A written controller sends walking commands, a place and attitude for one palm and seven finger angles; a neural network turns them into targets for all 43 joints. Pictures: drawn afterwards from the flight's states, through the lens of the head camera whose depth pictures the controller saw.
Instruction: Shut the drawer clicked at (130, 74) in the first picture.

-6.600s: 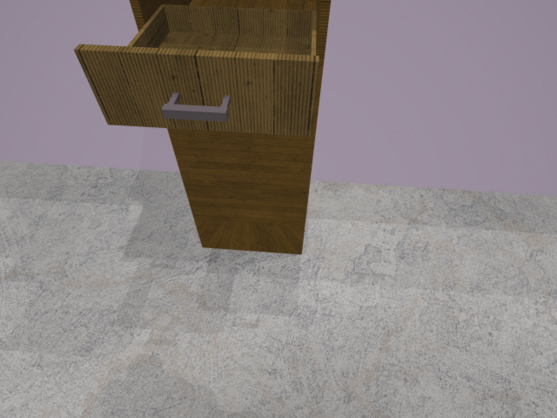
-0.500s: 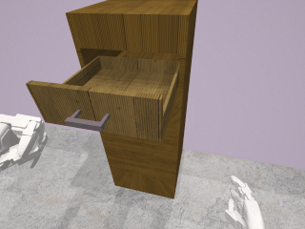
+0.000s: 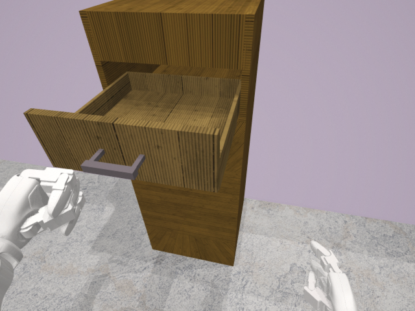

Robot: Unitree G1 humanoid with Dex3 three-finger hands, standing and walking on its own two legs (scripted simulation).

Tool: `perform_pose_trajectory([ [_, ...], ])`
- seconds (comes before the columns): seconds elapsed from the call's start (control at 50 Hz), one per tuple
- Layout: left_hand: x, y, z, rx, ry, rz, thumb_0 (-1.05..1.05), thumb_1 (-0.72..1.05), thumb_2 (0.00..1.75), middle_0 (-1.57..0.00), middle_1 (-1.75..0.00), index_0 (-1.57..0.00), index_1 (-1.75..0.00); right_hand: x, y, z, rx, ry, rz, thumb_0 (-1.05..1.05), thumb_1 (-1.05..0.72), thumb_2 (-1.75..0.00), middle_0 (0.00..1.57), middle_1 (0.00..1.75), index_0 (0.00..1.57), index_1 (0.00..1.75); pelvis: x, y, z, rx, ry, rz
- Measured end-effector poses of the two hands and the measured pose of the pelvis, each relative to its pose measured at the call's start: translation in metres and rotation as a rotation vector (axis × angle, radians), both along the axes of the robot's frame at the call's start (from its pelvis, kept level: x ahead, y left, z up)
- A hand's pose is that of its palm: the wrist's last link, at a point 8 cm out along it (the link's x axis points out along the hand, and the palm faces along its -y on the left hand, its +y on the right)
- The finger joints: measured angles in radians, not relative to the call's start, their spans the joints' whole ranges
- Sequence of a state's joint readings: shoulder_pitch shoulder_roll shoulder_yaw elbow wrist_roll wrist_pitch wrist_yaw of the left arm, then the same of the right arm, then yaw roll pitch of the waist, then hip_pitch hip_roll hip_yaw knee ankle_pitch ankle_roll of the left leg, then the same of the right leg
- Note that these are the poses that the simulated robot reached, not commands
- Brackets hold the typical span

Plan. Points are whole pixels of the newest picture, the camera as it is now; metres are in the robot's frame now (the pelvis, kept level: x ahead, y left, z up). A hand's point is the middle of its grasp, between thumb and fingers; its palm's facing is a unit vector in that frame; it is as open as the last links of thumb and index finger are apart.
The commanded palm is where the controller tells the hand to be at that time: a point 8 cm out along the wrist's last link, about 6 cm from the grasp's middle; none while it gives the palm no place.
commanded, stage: bring the fist close to the handle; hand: left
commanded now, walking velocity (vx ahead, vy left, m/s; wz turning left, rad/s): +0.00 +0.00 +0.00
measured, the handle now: (114, 163) +0.32 +0.23 +0.17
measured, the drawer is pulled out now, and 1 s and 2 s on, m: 0.29 0.29 0.22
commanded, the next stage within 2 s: push the drawer shut in 0.94 s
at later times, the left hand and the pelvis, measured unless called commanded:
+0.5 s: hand (97, 213) +0.21 +0.21 +0.16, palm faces -0.02 -0.99 -0.13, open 3.2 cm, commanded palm +0.18 +0.26 +0.17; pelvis +0.01 +0.00 +0.00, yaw +0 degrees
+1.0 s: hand (103, 211) +0.22 +0.21 +0.15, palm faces -0.03 -0.99 -0.12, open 3.2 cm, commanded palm +0.19 +0.26 +0.17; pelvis +0.02 +0.00 +0.00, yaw +0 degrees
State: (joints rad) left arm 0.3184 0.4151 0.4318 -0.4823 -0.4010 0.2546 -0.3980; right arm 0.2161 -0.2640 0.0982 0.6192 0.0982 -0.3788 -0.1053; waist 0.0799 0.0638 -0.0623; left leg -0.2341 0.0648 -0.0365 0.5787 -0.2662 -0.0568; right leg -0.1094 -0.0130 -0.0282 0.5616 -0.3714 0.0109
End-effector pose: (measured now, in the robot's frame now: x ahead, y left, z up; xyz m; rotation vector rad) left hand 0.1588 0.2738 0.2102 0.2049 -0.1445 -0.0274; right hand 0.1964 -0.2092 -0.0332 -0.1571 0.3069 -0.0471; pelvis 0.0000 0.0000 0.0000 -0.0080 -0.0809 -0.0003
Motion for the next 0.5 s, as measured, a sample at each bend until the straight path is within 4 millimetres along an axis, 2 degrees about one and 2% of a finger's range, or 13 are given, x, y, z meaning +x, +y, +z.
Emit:
perform_pose_trajectory([
  [0.18,0.008,-0.003,-0.016,-0.041,0.046,0.009,0.01,0.89,0.9,-1.4,-1.6,-1.4,-1.6,-0.001,-0.005,-0.006,0.008,0.023,-0.021,0.02,-0.9,-0.9,0.2,0.3,0.2,0.3,0.007,0.0,-0.001,0.003,0.019,-0.003],
  [0.32,0.015,-0.012,-0.031,-0.065,0.054,0.003,0.01,0.89,0.9,-1.4,-1.6,-1.4,-1.6,0.0,-0.006,-0.012,-0.006,0.051,-0.021,0.02,-0.9,-0.9,0.2,0.3,0.2,0.3,0.008,0.0,-0.002,0.003,0.028,0.007],
  [0.5,0.03,-0.01,-0.045,-0.077,0.073,0.007,0.01,0.89,0.9,-1.4,-1.6,-1.4,-1.6,-0.002,-0.01,-0.019,-0.01,0.087,-0.045,0.02,-0.9,-0.9,0.2,0.3,0.2,0.3,0.011,-0.001,-0.004,0.005,0.044,0.007],
])
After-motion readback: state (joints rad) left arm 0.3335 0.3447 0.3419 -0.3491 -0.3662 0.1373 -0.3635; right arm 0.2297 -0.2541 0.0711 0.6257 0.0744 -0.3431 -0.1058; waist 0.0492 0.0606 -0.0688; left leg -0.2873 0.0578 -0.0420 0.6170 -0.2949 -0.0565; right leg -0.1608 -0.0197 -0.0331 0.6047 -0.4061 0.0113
